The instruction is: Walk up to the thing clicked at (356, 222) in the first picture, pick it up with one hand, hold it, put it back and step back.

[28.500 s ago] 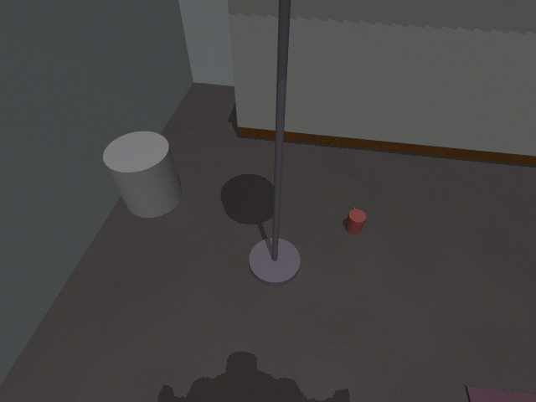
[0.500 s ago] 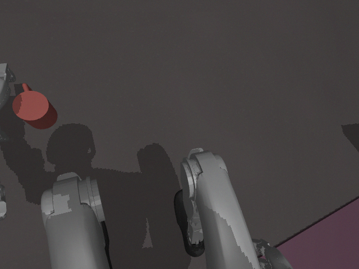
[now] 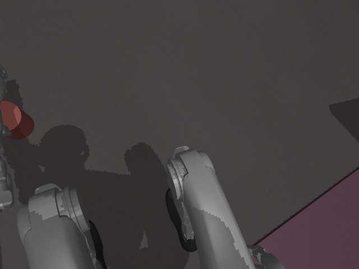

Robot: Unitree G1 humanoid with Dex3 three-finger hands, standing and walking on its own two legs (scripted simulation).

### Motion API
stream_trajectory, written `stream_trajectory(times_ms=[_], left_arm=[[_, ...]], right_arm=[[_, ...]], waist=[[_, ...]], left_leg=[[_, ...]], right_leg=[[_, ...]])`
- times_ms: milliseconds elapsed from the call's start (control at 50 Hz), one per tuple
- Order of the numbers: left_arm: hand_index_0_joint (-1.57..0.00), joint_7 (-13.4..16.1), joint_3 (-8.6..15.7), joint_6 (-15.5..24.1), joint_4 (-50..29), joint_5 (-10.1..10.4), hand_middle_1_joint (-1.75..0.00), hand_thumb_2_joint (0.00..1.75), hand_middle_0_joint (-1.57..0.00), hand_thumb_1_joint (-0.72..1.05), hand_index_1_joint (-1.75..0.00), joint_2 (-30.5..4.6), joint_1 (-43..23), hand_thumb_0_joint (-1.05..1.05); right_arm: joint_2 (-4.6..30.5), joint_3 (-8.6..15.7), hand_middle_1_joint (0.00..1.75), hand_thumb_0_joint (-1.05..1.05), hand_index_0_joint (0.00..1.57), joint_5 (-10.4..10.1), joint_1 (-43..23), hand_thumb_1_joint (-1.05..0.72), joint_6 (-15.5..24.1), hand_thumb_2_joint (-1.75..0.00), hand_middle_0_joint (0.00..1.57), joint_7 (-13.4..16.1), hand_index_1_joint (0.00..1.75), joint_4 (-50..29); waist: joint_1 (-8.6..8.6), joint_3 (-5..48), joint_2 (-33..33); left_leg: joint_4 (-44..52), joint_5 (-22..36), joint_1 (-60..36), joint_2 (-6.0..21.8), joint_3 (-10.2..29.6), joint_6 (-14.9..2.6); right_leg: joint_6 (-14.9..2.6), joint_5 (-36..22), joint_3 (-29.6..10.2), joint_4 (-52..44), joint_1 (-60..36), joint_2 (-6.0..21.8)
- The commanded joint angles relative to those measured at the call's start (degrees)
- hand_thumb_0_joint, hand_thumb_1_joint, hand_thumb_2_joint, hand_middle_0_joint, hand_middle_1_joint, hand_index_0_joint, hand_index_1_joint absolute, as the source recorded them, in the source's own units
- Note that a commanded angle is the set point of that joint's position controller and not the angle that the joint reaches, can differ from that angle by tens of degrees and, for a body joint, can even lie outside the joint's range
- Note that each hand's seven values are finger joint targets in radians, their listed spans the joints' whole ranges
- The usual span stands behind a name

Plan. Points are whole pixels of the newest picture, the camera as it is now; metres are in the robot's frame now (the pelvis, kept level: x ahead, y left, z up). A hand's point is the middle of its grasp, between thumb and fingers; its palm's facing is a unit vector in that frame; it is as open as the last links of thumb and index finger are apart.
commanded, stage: close in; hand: left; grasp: from above
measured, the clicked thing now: (7, 115) +0.52 +0.29 -0.28
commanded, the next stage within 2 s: rest palm in 0.32 s
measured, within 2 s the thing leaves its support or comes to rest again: neither
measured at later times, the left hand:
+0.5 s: hand out of the picture +0.48 +0.29 -0.19, palm faces -0.44 -0.08 -0.89, open 13.3 cm
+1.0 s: hand (6, 121) +0.49 +0.28 -0.24, palm faces -0.45 -0.10 -0.89, open 13.8 cm
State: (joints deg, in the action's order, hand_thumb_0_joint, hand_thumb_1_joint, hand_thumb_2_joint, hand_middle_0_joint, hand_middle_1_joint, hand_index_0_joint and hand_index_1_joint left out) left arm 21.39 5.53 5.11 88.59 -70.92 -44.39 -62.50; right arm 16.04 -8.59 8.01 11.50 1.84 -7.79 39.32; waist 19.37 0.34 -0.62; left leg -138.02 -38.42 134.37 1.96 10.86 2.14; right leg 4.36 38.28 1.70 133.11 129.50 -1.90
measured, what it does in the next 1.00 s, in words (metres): stands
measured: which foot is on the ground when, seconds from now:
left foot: down 0.00-1.00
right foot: down 0.00-1.00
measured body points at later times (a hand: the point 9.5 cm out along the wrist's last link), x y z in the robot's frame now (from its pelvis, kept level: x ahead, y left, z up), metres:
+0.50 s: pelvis +0.00 +0.00 -0.01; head +0.25 +0.09 +0.36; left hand +0.50 +0.29 -0.14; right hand +0.06 -0.27 -0.09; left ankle +0.07 +0.14 -0.29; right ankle +0.10 -0.14 -0.29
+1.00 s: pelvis +0.01 +0.01 -0.02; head +0.28 +0.09 +0.32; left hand +0.51 +0.28 -0.19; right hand +0.02 -0.25 -0.10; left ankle +0.07 +0.14 -0.29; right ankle +0.10 -0.14 -0.29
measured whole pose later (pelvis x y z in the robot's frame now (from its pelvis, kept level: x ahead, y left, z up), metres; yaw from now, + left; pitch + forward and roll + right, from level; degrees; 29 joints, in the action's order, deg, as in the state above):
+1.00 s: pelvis +0.01 +0.01 -0.02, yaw -3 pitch +32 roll -11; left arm 30.2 5.7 10.5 95.5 -73.2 -51.4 -62.5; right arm 16.8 -13.2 13.6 9.2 8.3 -10.7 39.6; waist 21.4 -5.2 4.1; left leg -143.9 -40.4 136.1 1.4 14.3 2.5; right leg 4.5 39.4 3.9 136.6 129.9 -2.8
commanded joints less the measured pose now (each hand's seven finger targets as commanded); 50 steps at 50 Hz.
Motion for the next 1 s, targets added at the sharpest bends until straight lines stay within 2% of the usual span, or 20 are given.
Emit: stream_trajectory(times_ms=[0,60,80,140,220,260,340,400,420,460,500,560,620,700,800,840,860,880,920,980], left_arm=[[-0.10,-0.8,0.4,1.7,-11.9,2.7,-1.05,1.01,-0.10,-0.54,-1.05,-16.7,-17.0,0.00],[-0.12,-2.1,0.4,4.6,-16.5,2.1,-1.07,1.04,-0.12,-0.51,-1.07,-17.4,-19.1,0.00],[-0.11,-2.2,0.1,5.6,-18.1,2.2,-1.08,1.04,-0.11,-0.52,-1.08,-17.1,-19.8,0.00],[-0.09,-2.2,-3.3,7.0,-14.4,2.3,-1.07,1.00,-0.08,-0.53,-1.06,-11.3,-18.7,0.00],[-0.11,-0.9,-4.0,7.8,-9.3,0.9,-1.12,1.07,-0.10,-0.49,-1.10,-12.0,-17.8,0.00],[-0.14,0.2,-4.1,7.9,-8.1,0.0,-1.15,1.10,-0.13,-0.44,-1.13,-12.4,-18.6,0.00],[-0.13,2.9,-2.2,7.3,-7.7,-1.7,-1.14,1.05,-0.11,-0.43,-1.11,-14.5,-18.6,0.00],[-0.13,4.9,-1.5,6.3,-5.2,-2.5,-1.13,1.03,-0.11,-0.43,-1.10,-14.6,-18.9,0.00],[-0.10,5.6,-0.4,6.2,-6.3,-2.5,-1.07,1.02,-0.09,-0.48,-1.06,-16.6,-20.1,0.00],[-0.08,6.6,-0.7,5.5,-3.2,-3.0,-1.04,0.97,-0.07,-0.51,-1.02,-15.6,-18.8,0.00],[-0.08,6.9,-1.3,5.0,-0.4,-2.7,-1.05,1.00,-0.08,-0.51,-1.04,-14.5,-18.7,0.00],[-0.09,7.9,-0.3,5.1,-1.8,-2.5,-1.05,1.00,-0.08,-0.50,-1.04,-17.4,-19.3,0.00],[-0.09,8.3,-1.3,5.1,1.2,-2.2,-1.05,1.02,-0.08,-0.50,-1.04,-15.6,-18.7,0.00],[-0.09,9.1,0.0,5.7,-1.2,-1.9,-1.04,1.03,-0.09,-0.49,-1.04,-19.0,-19.4,0.00],[-0.08,10.3,0.2,5.7,-1.0,-1.7,-1.03,1.00,-0.08,-0.50,-1.03,-18.8,-17.7,0.00],[-0.08,10.3,-0.6,5.5,0.8,-1.8,-1.02,1.01,-0.08,-0.50,-1.02,-17.6,-17.6,0.00],[-0.08,10.5,0.1,5.5,-0.9,-1.7,-1.01,1.03,-0.09,-0.51,-1.02,-19.2,-17.4,0.00],[-0.09,10.7,0.4,5.2,0.5,-1.6,-1.02,1.02,-0.09,-0.50,-1.02,-19.4,-16.7,0.00],[-0.08,11.1,1.0,5.2,-0.1,-1.3,-1.02,1.02,-0.09,-0.50,-1.02,-20.1,-15.4,0.00],[-0.08,11.3,0.5,5.1,1.1,-1.3,-1.03,1.02,-0.08,-0.50,-1.03,-19.4,-15.5,0.00]], right_arm=[[14.2,5.2,0.30,0.00,0.20,0.0,9.5,-0.91,0.0,-0.90,0.20,1.2,0.30,-0.5],[14.4,5.8,0.30,0.00,0.20,0.6,11.0,-0.91,0.3,-0.90,0.20,1.2,0.30,0.4],[14.0,5.8,0.30,0.00,0.20,0.6,11.0,-0.91,0.2,-0.90,0.20,1.2,0.30,0.6],[14.1,6.1,0.30,0.00,0.20,0.9,11.4,-0.90,0.3,-0.90,0.20,1.2,0.30,1.4],[14.9,5.9,0.30,0.00,0.20,1.2,11.3,-0.90,0.2,-0.90,0.20,1.4,0.30,1.9],[15.0,5.4,0.30,0.00,0.20,1.4,10.8,-0.90,0.3,-0.90,0.20,1.4,0.30,1.6],[15.4,5.1,0.30,0.00,0.20,1.8,10.4,-0.90,0.6,-0.89,0.20,1.2,0.30,0.9],[15.4,4.8,0.30,0.00,0.20,2.3,10.0,-0.90,1.0,-0.89,0.20,0.8,0.30,0.7],[15.7,4.7,0.30,0.00,0.20,2.4,9.7,-0.90,1.1,-0.90,0.20,0.9,0.30,0.6],[15.6,4.2,0.30,0.00,0.20,2.9,9.6,-0.90,1.5,-0.90,0.20,0.7,0.30,0.4],[15.7,3.8,0.30,0.00,0.20,3.2,9.3,-0.90,1.9,-0.90,0.20,0.5,0.30,0.5],[16.4,3.2,0.30,0.00,0.20,3.6,8.6,-0.89,2.6,-0.90,0.20,0.5,0.30,0.0],[16.4,2.8,0.30,0.00,0.20,3.9,8.6,-0.89,3.4,-0.90,0.20,0.2,0.30,0.4],[17.3,2.1,0.30,0.00,0.20,4.4,9.1,-0.89,4.6,-0.90,0.20,-0.1,0.30,0.3],[17.4,1.6,0.30,0.00,0.20,5.0,8.8,-0.89,5.4,-0.90,0.20,-0.8,0.30,0.6],[17.6,1.1,0.30,0.00,0.20,5.4,9.1,-0.89,6.0,-0.90,0.20,-1.4,0.30,0.8],[17.8,1.0,0.30,0.00,0.20,5.4,9.2,-0.89,6.1,-0.90,0.20,-1.4,0.30,0.9],[18.0,0.8,0.30,0.00,0.20,5.5,9.7,-0.90,6.4,-0.90,0.20,-1.7,0.30,0.9],[18.0,0.6,0.30,0.00,0.20,5.6,9.0,-0.90,6.6,-0.90,0.20,-2.1,0.30,0.6],[18.2,0.6,0.30,0.00,0.20,5.7,8.6,-0.90,6.7,-0.90,0.20,-2.5,0.30,0.5]], waist=[[-1.62,40.4,-14.7],[-0.45,40.0,-15.8],[-0.96,41.8,-16.9],[0.61,39.2,-16.1],[-0.38,36.2,-14.7],[-0.10,35.9,-16.5],[-0.76,39.3,-19.5],[0.36,37.3,-19.7],[-0.23,38.0,-19.9],[0.75,35.9,-19.2],[1.78,33.7,-17.5],[0.99,36.0,-19.6],[2.65,33.5,-18.6],[2.51,34.6,-19.5],[2.17,35.4,-20.4],[3.75,33.3,-20.2],[2.82,34.8,-20.8],[3.22,34.3,-20.6],[2.44,34.9,-21.6],[2.91,33.9,-21.3]], left_leg=[[11.9,8.2,-24.6,-1.3,-7.9,-4.08],[10.8,8.3,-25.9,-1.4,-7.8,-3.63],[11.3,8.2,-27.0,-1.3,-7.6,-3.35],[11.4,6.9,-27.4,-1.1,-7.0,-3.08],[11.7,6.0,-26.7,-1.5,-6.8,-3.15],[11.6,6.9,-27.8,-1.4,-6.8,-2.98],[11.4,12.0,-32.3,-1.4,-6.6,-2.67],[11.2,11.6,-30.8,-1.3,-6.6,-2.77],[11.0,11.1,-30.6,-1.3,-6.7,-2.87],[10.8,10.8,-29.1,-1.3,-6.9,-3.09],[10.4,8.9,-27.3,-1.2,-6.7,-3.33],[10.4,8.3,-28.1,-1.1,-6.5,-3.24],[9.8,6.6,-27.0,-1.0,-6.1,-3.21],[9.0,7.4,-27.2,-0.7,-5.7,-3.19],[8.6,9.0,-28.2,-0.5,-5.5,-3.00],[7.9,9.1,-27.7,-0.3,-5.2,-3.01],[7.8,10.5,-28.4,-0.3,-5.2,-2.99],[7.6,11.0,-28.5,-0.4,-5.1,-2.95],[7.9,11.8,-28.8,-0.2,-4.9,-2.80],[7.6,11.3,-28.2,-0.1,-4.7,-2.76]], right_leg=[[-5.34,-11.3,6.9,-13.4,-24.3,-1.4],[-5.38,-11.0,6.9,-13.6,-23.7,-1.0],[-5.49,-10.6,6.8,-13.4,-24.1,-1.2],[-5.49,-9.7,7.9,-13.7,-21.5,-1.3],[-5.60,-9.2,8.7,-13.7,-19.6,-1.1],[-5.74,-10.2,9.0,-12.9,-19.2,-1.1],[-5.72,-15.0,9.5,-11.2,-19.5,-1.0],[-5.67,-15.1,9.6,-10.7,-18.6,-1.1],[-5.64,-14.6,9.5,-10.9,-18.4,-1.0],[-5.46,-14.6,9.3,-11.1,-18.9,-1.0],[-5.40,-13.1,9.3,-11.1,-17.9,-1.3],[-5.51,-12.2,9.5,-10.9,-18.7,-1.3],[-5.56,-10.9,9.9,-10.2,-17.5,-1.5],[-5.35,-11.6,10.3,-10.1,-18.9,-1.7],[-5.32,-13.4,10.7,-9.5,-19.5,-2.1],[-5.23,-13.8,11.1,-9.0,-19.1,-2.2],[-5.15,-15.0,10.9,-9.2,-20.6,-2.3],[-5.13,-15.5,11.2,-8.7,-20.6,-2.0],[-5.23,-15.9,11.4,-8.7,-21.3,-2.3],[-5.28,-15.7,11.8,-8.4,-20.5,-2.4]])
